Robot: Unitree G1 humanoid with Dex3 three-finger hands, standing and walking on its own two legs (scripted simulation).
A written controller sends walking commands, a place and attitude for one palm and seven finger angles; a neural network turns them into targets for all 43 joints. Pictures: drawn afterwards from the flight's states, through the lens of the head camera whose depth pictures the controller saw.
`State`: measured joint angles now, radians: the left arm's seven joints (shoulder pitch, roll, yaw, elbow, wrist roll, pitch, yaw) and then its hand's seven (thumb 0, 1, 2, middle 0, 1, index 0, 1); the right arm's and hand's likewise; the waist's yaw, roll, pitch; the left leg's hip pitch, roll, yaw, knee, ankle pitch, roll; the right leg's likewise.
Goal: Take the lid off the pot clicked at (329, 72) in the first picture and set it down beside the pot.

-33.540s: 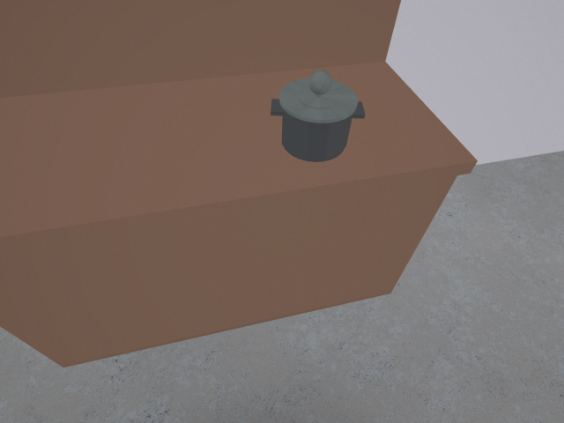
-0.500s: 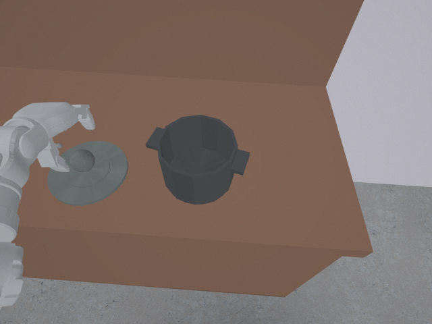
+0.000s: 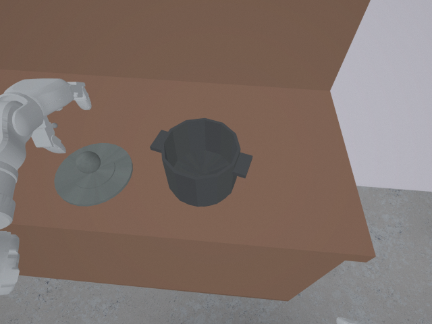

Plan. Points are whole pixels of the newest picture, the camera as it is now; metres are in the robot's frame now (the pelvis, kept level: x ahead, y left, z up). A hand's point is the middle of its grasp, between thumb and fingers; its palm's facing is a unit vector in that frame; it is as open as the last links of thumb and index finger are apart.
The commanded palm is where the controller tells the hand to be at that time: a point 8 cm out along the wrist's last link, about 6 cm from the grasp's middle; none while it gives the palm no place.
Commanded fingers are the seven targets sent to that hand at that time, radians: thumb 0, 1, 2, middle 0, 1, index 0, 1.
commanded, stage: raise the empty hand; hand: left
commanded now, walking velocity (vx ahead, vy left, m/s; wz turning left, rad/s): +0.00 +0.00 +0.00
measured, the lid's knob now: (88, 162) +0.43 +0.30 +0.00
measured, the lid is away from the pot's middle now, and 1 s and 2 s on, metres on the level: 0.25 0.25 0.25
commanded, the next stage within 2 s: draw the hand back to the body in 0.22 s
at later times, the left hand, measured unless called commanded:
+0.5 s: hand (46, 124) +0.41 +0.31 +0.15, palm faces -0.31 -0.03 -0.95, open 11.0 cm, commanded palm +0.39 +0.29 +0.20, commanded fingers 0.00 0.00 0.61 -0.34 -0.88 -0.34 -0.88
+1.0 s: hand (73, 129) +0.38 +0.24 +0.17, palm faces +0.29 -0.86 -0.42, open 11.0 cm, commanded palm +0.32 +0.29 +0.20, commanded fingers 0.00 0.12 0.65 -0.32 -0.81 -0.32 -0.81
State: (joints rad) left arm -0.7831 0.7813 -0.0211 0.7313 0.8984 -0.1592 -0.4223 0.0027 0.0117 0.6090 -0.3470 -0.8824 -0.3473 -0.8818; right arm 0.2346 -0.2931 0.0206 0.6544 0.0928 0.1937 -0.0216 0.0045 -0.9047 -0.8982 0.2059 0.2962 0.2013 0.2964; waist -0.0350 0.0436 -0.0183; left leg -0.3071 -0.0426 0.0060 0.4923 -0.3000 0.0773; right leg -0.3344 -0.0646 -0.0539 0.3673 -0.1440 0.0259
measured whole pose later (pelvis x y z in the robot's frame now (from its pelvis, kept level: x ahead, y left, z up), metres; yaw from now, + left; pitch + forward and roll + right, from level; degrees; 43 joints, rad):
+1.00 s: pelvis +0.00 -0.01 +0.00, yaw -1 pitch +1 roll -2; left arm -0.37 0.49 0.23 0.26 0.07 -0.12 0.00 0.00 0.01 0.61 -0.35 -0.88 -0.35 -0.88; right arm 0.19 -0.23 0.09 0.63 0.06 0.03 -0.08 0.01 -0.90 -0.90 0.21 0.30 0.20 0.30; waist 0.03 0.01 0.04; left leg -0.15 -0.02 0.01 0.45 -0.31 0.05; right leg -0.21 -0.05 -0.04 0.37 -0.17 0.02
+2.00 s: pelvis +0.00 -0.05 +0.00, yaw -1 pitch -3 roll -1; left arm 0.23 0.36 0.33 -0.25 -0.07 -0.08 0.13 0.02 0.88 0.89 -0.21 -0.31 -0.21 -0.31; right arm 0.17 -0.25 0.04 0.67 0.04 -0.08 -0.07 0.01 -0.90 -0.90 0.21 0.30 0.20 0.30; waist 0.04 0.06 0.02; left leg -0.09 0.02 0.01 0.47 -0.32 0.00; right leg -0.17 0.00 -0.05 0.42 -0.20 0.00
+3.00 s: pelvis -0.02 -0.02 +0.00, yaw -3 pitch +1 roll -1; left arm 0.61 0.41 0.36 -0.59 -0.03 -0.18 0.10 0.02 0.89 0.90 -0.21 -0.30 -0.21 -0.30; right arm 0.17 -0.21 0.01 0.55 0.02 -0.03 -0.06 0.01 -0.90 -0.90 0.21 0.30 0.20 0.30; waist -0.01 -0.03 0.04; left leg -0.23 -0.02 0.07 0.53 -0.32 0.06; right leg -0.32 -0.05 0.01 0.48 -0.18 0.05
